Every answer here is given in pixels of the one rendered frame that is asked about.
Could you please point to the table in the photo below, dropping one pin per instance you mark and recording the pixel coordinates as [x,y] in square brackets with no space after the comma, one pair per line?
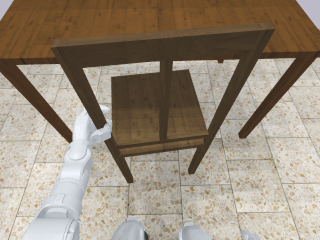
[29,26]

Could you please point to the left robot thigh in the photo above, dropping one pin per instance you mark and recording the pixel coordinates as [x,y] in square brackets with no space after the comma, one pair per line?
[129,230]

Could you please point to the chair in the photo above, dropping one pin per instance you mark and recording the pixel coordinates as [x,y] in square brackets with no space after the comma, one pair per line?
[159,112]

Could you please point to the robot right hand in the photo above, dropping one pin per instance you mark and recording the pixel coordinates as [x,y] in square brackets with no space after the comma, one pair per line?
[249,236]

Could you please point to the left robot upper arm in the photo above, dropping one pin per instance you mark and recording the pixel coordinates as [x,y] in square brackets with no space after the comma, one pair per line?
[53,229]

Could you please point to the right robot shin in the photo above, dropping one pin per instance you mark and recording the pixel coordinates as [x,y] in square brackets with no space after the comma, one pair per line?
[188,224]

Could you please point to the robot left hand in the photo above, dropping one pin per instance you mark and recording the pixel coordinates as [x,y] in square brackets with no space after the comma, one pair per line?
[84,128]

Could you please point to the robot left forearm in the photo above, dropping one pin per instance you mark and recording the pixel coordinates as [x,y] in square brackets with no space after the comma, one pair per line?
[65,199]

